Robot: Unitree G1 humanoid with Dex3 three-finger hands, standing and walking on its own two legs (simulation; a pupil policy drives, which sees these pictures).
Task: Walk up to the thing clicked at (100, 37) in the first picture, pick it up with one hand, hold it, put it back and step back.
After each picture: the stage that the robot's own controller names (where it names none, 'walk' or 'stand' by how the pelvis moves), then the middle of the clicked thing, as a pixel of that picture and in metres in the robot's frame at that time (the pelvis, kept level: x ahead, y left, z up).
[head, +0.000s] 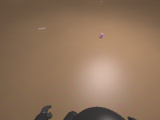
stand; (101, 35) +2.05 -0.32 -0.72
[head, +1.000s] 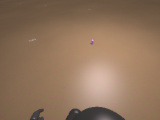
walk; (92, 42) +1.93 +0.07 -0.70
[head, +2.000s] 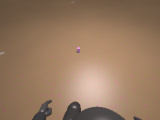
walk; (78, 50) +1.32 +0.30 -0.72
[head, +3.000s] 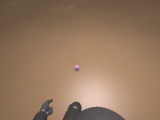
walk; (77, 68) +0.86 +0.26 -0.72
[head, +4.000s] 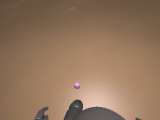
walk; (77, 85) +0.52 +0.22 -0.71
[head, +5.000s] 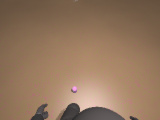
stand; (74, 89) +0.40 +0.18 -0.70
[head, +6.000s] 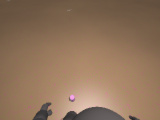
stand; (72, 98) +0.35 +0.19 -0.72
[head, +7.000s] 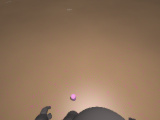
stand; (73, 97) +0.36 +0.19 -0.72
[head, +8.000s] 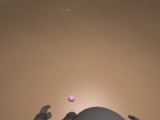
stand; (72, 98) +0.35 +0.20 -0.73
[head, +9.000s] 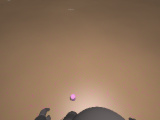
stand; (73, 97) +0.36 +0.19 -0.73
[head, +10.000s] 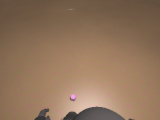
stand; (73, 97) +0.35 +0.18 -0.73
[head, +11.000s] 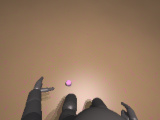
go down; (68, 83) +0.39 +0.19 -0.63
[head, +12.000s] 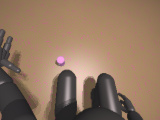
go down; (61, 61) +0.42 +0.24 -0.30
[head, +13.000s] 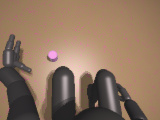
close in; (53, 56) +0.42 +0.26 -0.26
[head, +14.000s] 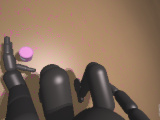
close; (26, 54) +0.40 +0.28 -0.22
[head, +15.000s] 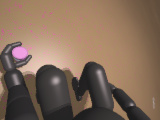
close; (20, 55) +0.40 +0.29 -0.22
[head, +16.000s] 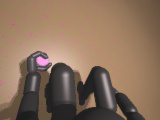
lift; (42, 61) +0.34 +0.26 -0.18
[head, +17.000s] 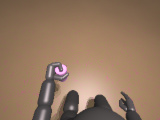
lift; (61, 73) +0.31 +0.19 +0.00
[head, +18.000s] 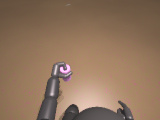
hold; (66, 73) +0.33 +0.17 +0.01
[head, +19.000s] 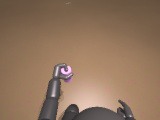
hold; (67, 74) +0.33 +0.17 -0.01
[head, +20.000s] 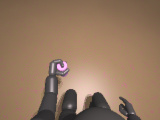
crouch; (63, 69) +0.36 +0.18 -0.06
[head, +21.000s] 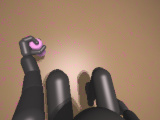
lower; (38, 48) +0.46 +0.29 -0.12
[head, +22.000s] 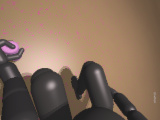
lower; (13, 51) +0.42 +0.31 -0.22
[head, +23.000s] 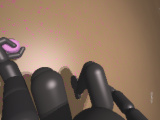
lower; (13, 50) +0.42 +0.31 -0.22
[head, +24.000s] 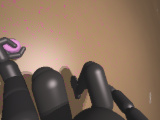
lower; (14, 49) +0.42 +0.31 -0.23
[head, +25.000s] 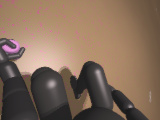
lower; (13, 50) +0.42 +0.31 -0.23
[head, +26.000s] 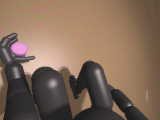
open; (19, 52) +0.41 +0.28 -0.23
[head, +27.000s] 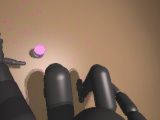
stand; (39, 52) +0.42 +0.26 -0.24
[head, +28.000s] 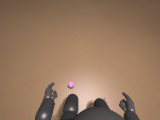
stand; (71, 85) +0.39 +0.17 -0.60
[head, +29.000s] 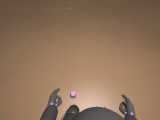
stand; (73, 94) +0.39 +0.18 -0.66
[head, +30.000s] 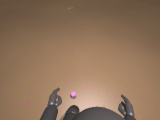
stand; (73, 95) +0.38 +0.17 -0.67
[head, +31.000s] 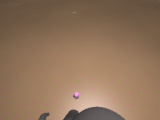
stand; (76, 95) +0.42 +0.16 -0.72
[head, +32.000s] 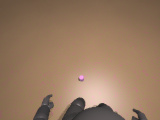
walk; (81, 78) +0.47 +0.14 -0.70
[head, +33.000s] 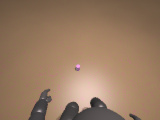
walk; (78, 67) +0.71 +0.11 -0.70
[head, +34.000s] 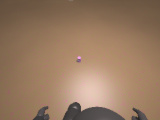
stand; (79, 59) +1.00 +0.20 -0.70
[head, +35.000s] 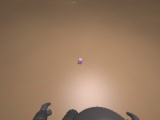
stand; (80, 61) +1.00 +0.15 -0.72
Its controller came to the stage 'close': yes
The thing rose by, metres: 0.71
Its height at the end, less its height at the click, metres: +0.00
